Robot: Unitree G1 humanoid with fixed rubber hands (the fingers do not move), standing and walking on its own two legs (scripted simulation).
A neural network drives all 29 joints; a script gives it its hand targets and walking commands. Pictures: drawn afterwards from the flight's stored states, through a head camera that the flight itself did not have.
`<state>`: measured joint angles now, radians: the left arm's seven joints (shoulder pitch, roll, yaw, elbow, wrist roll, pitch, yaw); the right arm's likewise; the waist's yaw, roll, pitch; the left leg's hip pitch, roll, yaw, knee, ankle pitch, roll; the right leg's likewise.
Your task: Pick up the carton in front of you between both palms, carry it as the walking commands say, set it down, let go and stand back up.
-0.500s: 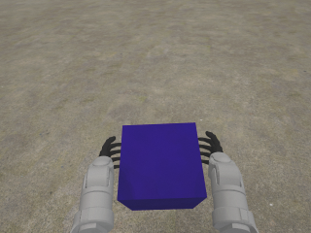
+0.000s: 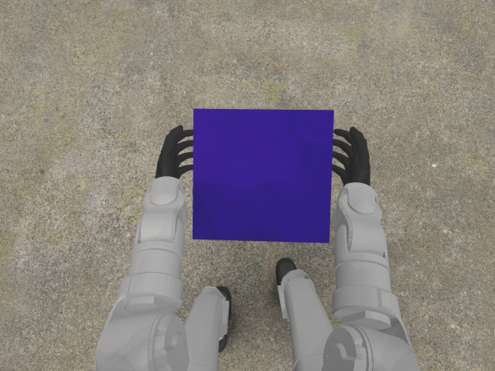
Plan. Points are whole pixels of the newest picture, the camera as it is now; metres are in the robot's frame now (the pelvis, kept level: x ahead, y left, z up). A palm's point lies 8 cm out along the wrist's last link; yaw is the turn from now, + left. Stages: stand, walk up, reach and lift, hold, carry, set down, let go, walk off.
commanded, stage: set down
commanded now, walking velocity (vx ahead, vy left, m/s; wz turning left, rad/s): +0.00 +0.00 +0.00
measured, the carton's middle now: (261, 174) +0.42 -0.04 -0.18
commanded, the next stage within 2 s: none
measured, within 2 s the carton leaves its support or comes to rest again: neither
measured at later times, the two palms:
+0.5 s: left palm (192, 159) +0.47 +0.10 -0.22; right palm (335, 178) +0.41 -0.19 -0.21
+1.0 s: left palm (209, 159) +0.52 +0.08 -0.37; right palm (320, 188) +0.42 -0.20 -0.37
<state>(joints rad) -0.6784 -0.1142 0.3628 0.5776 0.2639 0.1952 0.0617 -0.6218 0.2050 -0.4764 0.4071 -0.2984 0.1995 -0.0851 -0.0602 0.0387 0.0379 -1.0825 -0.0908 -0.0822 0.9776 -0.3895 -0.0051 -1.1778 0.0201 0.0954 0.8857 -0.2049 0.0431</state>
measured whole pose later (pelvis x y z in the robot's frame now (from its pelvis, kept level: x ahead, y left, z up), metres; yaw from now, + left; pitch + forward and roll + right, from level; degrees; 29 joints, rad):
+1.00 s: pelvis -0.05 +0.01 -0.23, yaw +1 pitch +48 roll -1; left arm -1.44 0.24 0.15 1.07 0.15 0.26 0.06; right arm -1.13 0.15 -0.66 0.53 -0.23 0.27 -0.18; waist -0.15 0.04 0.04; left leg -2.11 -0.18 -0.07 1.89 -0.61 -0.03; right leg -2.20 0.08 0.11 1.75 -0.39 0.11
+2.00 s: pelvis -0.04 +0.01 -0.30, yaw -1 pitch +44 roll -7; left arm -1.67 0.27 0.10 1.22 0.24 0.21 -0.02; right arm -1.34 -0.05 -0.78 0.83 -0.18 0.22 -0.06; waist -0.19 -0.03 0.26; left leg -2.24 -0.15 -0.07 2.17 -0.68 0.01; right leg -2.29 0.05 0.04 1.99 -0.47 0.13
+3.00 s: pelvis -0.06 -0.01 -0.27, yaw +0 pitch +40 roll -5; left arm -1.72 0.56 -0.18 1.21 -0.09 0.24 -0.05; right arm -1.25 -0.04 -0.40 0.73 0.15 0.17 -0.25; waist -0.24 0.01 0.30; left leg -2.14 -0.03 -0.04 2.07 -0.64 0.02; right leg -2.19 0.03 -0.01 1.91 -0.42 0.06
